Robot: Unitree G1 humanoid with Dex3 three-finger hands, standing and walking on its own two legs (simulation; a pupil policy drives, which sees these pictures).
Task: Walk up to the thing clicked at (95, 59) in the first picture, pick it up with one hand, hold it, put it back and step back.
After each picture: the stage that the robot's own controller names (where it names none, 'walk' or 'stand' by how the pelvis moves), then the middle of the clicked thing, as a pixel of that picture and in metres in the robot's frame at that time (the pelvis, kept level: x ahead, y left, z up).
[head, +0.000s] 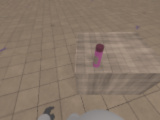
stand; (97, 56) +0.59 -0.03 -0.03
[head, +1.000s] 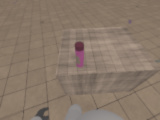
rise first; (79, 55) +0.51 +0.15 +0.00
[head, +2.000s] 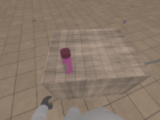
rise first; (67, 62) +0.43 +0.21 -0.01
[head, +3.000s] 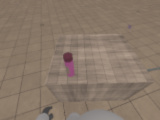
stand; (69, 65) +0.43 +0.21 -0.03
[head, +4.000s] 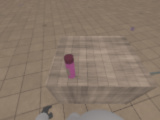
stand; (70, 67) +0.42 +0.20 -0.03
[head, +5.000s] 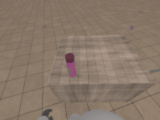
stand; (71, 66) +0.44 +0.20 -0.04
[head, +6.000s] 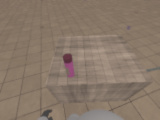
stand; (69, 66) +0.43 +0.21 -0.04
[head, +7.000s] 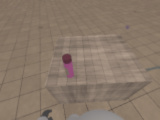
stand; (68, 67) +0.43 +0.22 -0.04
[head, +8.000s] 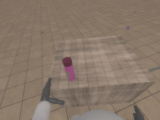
rise first; (69, 70) +0.41 +0.22 -0.03
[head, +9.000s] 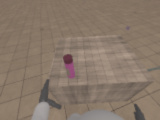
go down; (69, 67) +0.42 +0.22 -0.03
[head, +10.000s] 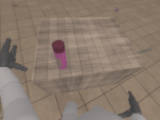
go down; (60, 57) +0.43 +0.21 +0.02
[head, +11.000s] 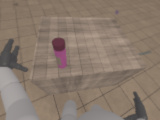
go down; (60, 55) +0.44 +0.21 +0.04
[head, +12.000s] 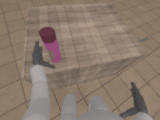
close in; (52, 48) +0.46 +0.22 +0.07
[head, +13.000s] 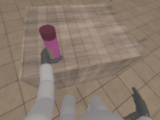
close; (52, 47) +0.46 +0.22 +0.08
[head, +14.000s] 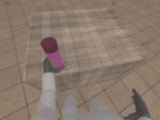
lift; (54, 57) +0.40 +0.21 +0.08
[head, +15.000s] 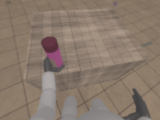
lift; (55, 56) +0.40 +0.21 +0.08
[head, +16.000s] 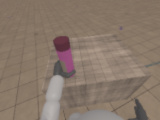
hold; (66, 59) +0.32 +0.16 +0.21
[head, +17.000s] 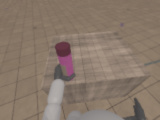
hold; (66, 64) +0.32 +0.17 +0.15
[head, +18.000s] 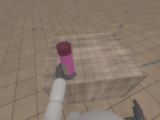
hold; (67, 63) +0.33 +0.17 +0.15
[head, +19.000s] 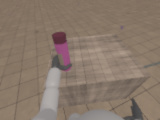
crouch; (63, 54) +0.38 +0.20 +0.19
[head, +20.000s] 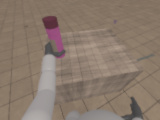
lower; (55, 40) +0.46 +0.23 +0.21
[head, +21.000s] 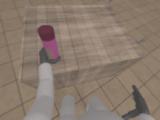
lower; (51, 47) +0.46 +0.23 +0.08
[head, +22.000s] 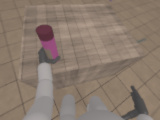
lower; (50, 47) +0.46 +0.23 +0.08
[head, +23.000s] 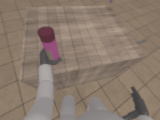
lower; (51, 49) +0.45 +0.23 +0.08
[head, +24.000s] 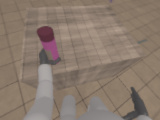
lower; (50, 48) +0.45 +0.23 +0.08
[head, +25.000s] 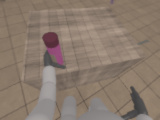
withdraw; (55, 52) +0.44 +0.21 +0.07
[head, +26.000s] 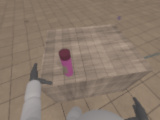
sink last; (67, 64) +0.40 +0.19 +0.03
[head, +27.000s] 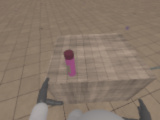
stand; (70, 64) +0.43 +0.21 +0.02
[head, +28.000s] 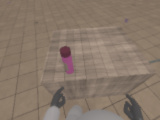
stand; (67, 61) +0.42 +0.21 +0.03
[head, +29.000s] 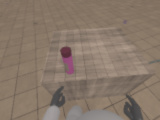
stand; (68, 62) +0.42 +0.20 +0.03
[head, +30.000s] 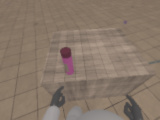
stand; (68, 62) +0.42 +0.21 +0.03
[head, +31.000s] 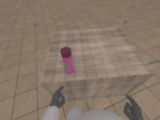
stand; (68, 62) +0.42 +0.21 +0.03
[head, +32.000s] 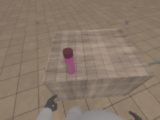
stand; (69, 62) +0.43 +0.20 +0.01
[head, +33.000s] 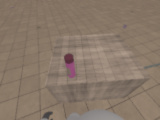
walk; (70, 67) +0.43 +0.20 -0.04
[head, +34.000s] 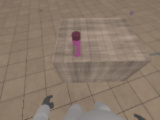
walk; (76, 45) +0.59 +0.16 -0.02
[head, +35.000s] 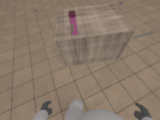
walk; (73, 23) +0.90 +0.28 +0.00
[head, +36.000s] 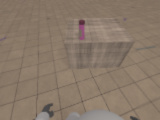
stand; (81, 30) +1.01 +0.20 -0.03
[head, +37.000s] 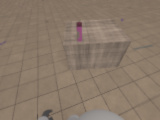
stand; (79, 32) +1.02 +0.21 -0.04
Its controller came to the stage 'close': yes
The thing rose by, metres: 0.22
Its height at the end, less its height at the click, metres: +0.00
